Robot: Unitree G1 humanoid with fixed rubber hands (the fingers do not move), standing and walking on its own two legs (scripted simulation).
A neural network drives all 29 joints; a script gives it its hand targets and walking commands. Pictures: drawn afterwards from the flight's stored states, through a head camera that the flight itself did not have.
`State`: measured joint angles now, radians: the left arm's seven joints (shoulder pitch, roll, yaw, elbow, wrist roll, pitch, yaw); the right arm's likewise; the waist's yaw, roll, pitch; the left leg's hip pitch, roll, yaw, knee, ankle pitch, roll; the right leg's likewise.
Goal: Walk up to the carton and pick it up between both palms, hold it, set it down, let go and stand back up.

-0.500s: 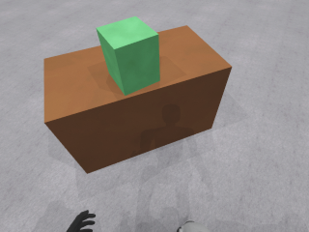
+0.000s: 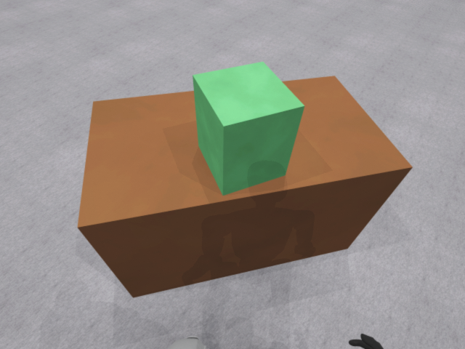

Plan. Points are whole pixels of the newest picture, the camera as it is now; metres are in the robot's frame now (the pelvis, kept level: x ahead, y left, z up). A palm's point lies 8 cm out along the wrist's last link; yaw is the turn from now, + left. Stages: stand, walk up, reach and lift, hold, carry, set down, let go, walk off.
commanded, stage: walk up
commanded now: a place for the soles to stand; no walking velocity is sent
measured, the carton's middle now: (242, 129) +0.66 +0.03 -0.04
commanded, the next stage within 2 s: none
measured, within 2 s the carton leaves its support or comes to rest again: neither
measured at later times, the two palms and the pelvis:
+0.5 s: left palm (144, 256) +0.30 +0.21 -0.08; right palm out of the picture +0.12 -0.28 -0.12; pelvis +0.16 -0.02 +0.00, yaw -1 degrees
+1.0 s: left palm (124, 269) +0.28 +0.25 -0.11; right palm (373, 260) +0.32 -0.25 -0.07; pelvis +0.20 +0.00 +0.01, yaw +1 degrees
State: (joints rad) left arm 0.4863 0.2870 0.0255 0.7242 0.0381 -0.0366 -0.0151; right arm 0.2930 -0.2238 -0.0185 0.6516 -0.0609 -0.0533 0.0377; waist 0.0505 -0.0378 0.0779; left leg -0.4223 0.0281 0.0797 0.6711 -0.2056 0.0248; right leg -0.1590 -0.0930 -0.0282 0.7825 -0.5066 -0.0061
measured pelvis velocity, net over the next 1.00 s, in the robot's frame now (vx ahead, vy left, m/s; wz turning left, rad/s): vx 0.20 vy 0.00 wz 0.02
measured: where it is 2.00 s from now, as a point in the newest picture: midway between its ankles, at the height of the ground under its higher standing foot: outside the picture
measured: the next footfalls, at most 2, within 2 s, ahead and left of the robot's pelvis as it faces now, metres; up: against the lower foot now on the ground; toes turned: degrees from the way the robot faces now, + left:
right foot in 0.46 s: +0.29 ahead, -0.12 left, +0.00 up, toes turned -3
left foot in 0.86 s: +0.29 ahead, +0.13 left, +0.00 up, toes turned +1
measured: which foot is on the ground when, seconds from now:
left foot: down 0.00-0.48, up 0.50-0.84, down 0.86-1.00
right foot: up 0.00-0.44, down 0.46-1.00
